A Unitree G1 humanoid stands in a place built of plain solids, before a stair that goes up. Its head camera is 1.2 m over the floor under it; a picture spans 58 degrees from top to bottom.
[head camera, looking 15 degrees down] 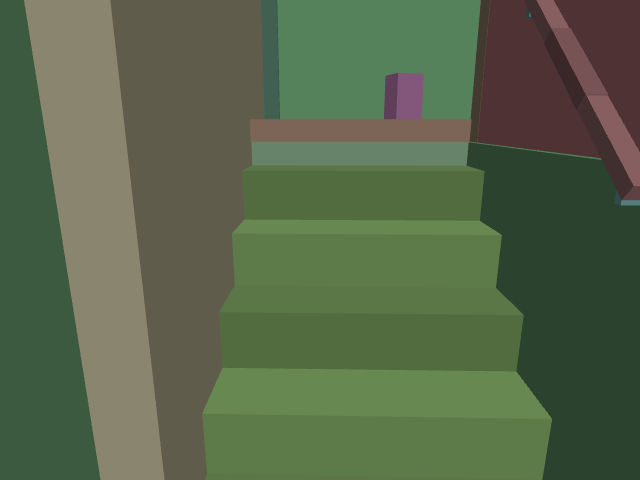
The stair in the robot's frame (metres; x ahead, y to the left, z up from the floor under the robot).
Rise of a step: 0.20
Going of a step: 0.24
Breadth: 0.98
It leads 1 degrees to the right of straight ahead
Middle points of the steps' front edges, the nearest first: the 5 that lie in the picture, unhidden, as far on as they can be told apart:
1.05 -0.16 0.41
1.29 -0.16 0.61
1.53 -0.17 0.82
1.77 -0.17 1.02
2.00 -0.17 1.22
